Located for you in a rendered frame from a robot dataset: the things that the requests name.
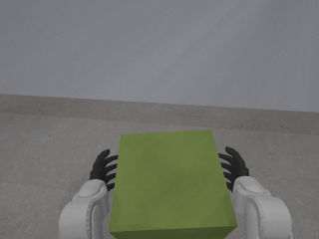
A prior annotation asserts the left robot hand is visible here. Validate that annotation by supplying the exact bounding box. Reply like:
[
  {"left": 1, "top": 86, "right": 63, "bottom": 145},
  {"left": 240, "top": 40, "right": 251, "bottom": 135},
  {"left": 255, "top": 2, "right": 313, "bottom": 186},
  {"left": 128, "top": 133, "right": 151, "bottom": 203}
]
[{"left": 89, "top": 149, "right": 119, "bottom": 192}]

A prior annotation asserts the carton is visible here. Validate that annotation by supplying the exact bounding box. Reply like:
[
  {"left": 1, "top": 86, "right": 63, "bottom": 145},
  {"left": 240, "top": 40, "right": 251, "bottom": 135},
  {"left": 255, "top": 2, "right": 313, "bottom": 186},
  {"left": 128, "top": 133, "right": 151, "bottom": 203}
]
[{"left": 109, "top": 129, "right": 238, "bottom": 239}]

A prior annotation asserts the robot left forearm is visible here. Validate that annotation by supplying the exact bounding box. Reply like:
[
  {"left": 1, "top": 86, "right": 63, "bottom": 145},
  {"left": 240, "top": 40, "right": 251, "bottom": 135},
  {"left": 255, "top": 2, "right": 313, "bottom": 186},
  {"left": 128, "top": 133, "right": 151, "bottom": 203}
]
[{"left": 58, "top": 179, "right": 110, "bottom": 239}]

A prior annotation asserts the right robot hand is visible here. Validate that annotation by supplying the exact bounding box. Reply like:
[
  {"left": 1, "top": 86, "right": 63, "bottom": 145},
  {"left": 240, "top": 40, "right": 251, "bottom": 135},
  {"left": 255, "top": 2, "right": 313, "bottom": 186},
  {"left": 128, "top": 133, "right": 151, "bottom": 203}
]
[{"left": 218, "top": 146, "right": 249, "bottom": 193}]

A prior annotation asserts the robot right forearm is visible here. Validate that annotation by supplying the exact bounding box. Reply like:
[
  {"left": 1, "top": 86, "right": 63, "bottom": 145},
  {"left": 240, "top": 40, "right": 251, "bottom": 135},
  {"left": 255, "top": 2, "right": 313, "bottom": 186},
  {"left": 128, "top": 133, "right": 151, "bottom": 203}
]
[{"left": 232, "top": 176, "right": 293, "bottom": 239}]

